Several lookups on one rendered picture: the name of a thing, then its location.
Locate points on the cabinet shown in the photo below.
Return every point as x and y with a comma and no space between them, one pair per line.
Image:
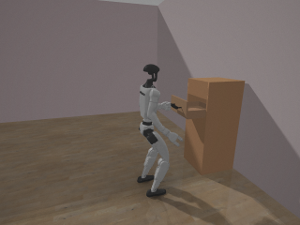
210,141

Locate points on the humanoid robot head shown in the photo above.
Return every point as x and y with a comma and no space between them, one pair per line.
151,69

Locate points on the robot right hand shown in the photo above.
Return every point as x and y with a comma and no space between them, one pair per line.
173,137

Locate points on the robot right upper arm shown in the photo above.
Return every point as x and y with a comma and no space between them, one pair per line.
153,102

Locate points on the drawer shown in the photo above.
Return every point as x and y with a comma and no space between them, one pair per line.
189,109

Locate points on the handle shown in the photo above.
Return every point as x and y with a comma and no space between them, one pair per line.
173,105

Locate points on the robot left hand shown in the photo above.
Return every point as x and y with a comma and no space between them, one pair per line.
166,106

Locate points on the right robot forearm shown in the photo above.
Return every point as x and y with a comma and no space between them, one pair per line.
158,125

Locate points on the robot torso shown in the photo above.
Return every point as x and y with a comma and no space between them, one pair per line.
146,123

